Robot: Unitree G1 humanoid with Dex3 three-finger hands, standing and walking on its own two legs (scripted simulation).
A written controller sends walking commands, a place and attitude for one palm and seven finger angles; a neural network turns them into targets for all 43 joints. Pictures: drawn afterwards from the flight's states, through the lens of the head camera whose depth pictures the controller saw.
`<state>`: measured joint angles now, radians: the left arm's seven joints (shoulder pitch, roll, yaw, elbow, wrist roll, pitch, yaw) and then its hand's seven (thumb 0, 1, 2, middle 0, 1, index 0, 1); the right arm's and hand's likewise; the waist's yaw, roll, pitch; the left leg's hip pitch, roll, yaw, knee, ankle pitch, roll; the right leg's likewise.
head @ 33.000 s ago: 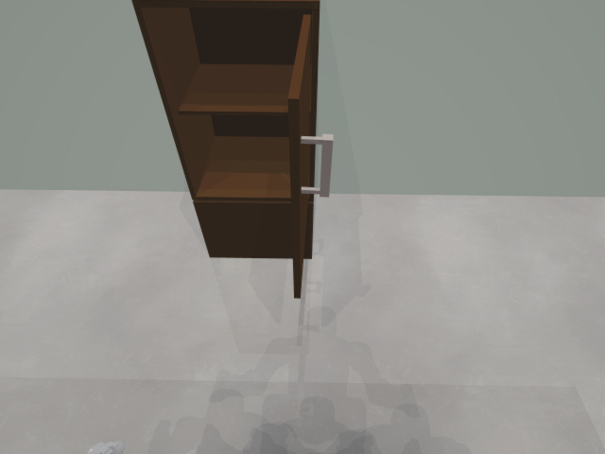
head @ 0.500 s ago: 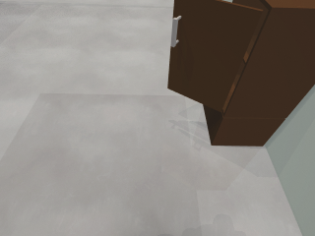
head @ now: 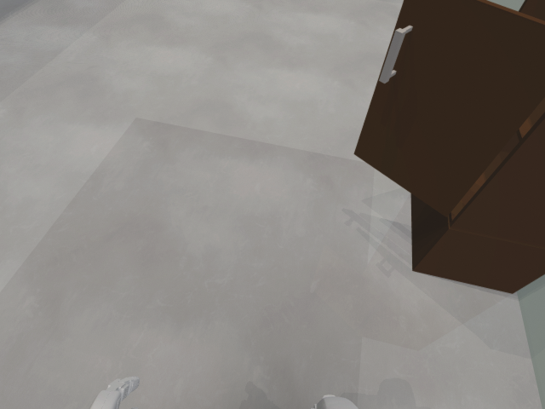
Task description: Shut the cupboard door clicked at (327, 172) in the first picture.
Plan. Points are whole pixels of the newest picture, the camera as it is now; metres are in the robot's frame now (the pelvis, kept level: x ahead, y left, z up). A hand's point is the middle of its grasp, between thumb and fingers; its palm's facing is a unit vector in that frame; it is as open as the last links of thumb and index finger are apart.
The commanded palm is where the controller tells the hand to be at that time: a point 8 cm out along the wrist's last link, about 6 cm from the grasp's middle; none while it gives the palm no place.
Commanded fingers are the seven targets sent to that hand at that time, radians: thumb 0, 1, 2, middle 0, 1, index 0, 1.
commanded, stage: walk to a spot facing it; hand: left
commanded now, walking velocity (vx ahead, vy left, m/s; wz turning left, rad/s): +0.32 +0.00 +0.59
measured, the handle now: (396, 54) +0.95 -0.33 +0.01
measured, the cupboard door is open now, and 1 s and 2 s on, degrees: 57 57 57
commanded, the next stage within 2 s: turn to face it in 0.68 s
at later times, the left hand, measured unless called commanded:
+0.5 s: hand out of the picture +0.04 +0.11 -0.17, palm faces +0.41 -0.88 -0.24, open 7.4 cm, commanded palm none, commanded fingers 0.00 0.90 0.90 -0.20 -0.30 -0.20 -0.30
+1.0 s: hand (131, 308) +0.31 +0.28 -0.17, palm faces +0.53 -0.83 -0.17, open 7.4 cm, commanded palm none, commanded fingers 0.00 0.90 0.90 -0.20 -0.30 -0.20 -0.30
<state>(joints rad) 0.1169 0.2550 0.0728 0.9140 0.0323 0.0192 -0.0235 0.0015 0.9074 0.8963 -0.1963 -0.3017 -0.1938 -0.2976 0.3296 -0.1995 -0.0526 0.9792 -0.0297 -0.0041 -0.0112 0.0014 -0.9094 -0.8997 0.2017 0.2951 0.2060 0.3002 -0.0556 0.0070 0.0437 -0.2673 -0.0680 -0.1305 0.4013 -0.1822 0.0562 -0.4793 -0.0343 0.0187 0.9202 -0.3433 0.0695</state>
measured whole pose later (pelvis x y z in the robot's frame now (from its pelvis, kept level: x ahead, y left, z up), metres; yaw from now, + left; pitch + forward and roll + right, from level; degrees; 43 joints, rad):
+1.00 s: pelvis +0.33 +0.07 -0.01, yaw +31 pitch -1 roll -1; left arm 0.16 0.20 0.05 0.92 0.02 0.02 0.01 0.00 0.91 0.90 -0.19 -0.30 -0.19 -0.30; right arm 0.27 -0.16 -0.02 0.98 -0.02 -0.03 -0.03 0.00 -0.93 -0.90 0.20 0.30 0.21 0.30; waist 0.00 -0.04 0.06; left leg -0.10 -0.07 0.06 0.40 -0.29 0.10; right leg -0.57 -0.08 0.02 0.95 -0.16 0.06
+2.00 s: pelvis +0.42 +0.12 -0.02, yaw -6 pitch +0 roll -1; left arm 0.17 0.28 0.07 0.85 0.02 0.05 -0.05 0.00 0.91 0.90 -0.19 -0.30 -0.19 -0.30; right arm 0.25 -0.25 -0.05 0.89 -0.02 0.04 -0.01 0.00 -0.91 -0.90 0.20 0.30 0.21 0.30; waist -0.01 0.03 0.08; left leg -0.28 0.19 0.21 0.70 -0.38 -0.05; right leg -0.29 -0.03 -0.06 0.60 -0.29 0.01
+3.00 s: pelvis +0.43 +0.14 -0.02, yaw -37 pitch +1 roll -1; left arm 0.20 0.22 0.05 0.91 0.02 0.05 -0.01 0.00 0.90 0.90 -0.20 -0.30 -0.20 -0.30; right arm 0.20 -0.24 -0.05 0.90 -0.01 0.04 -0.01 0.00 -0.91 -0.90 0.20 0.29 0.20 0.30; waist 0.00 -0.01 0.05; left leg -0.34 0.05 0.04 0.67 -0.35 -0.07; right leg -0.30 0.02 0.06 0.55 -0.26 0.01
